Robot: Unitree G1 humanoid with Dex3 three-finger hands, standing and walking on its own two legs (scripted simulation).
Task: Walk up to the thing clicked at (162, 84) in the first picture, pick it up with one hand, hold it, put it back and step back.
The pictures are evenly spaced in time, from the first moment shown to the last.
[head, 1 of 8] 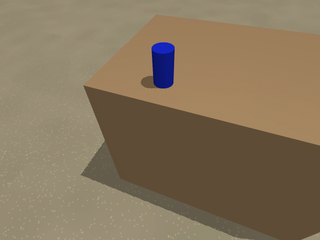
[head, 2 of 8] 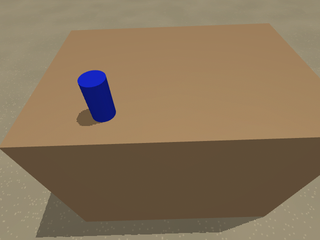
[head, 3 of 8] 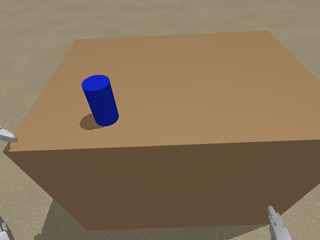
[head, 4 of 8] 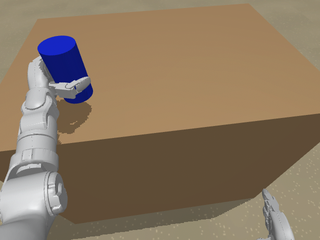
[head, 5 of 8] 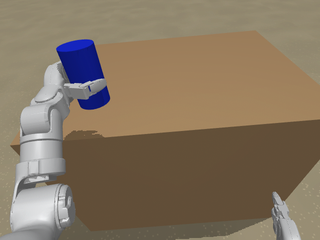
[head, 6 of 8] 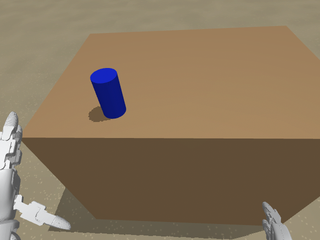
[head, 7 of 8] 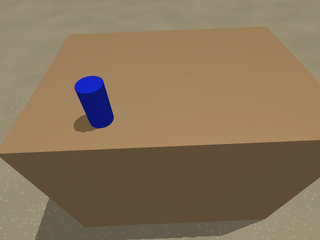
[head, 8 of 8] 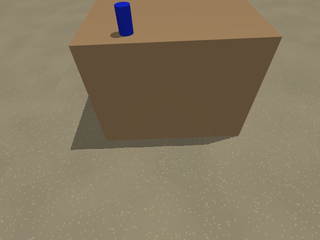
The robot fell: no
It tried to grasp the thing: yes
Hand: left
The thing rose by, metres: 0.25
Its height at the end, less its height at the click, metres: +0.00
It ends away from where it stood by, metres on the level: 0.01
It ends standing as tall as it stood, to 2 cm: yes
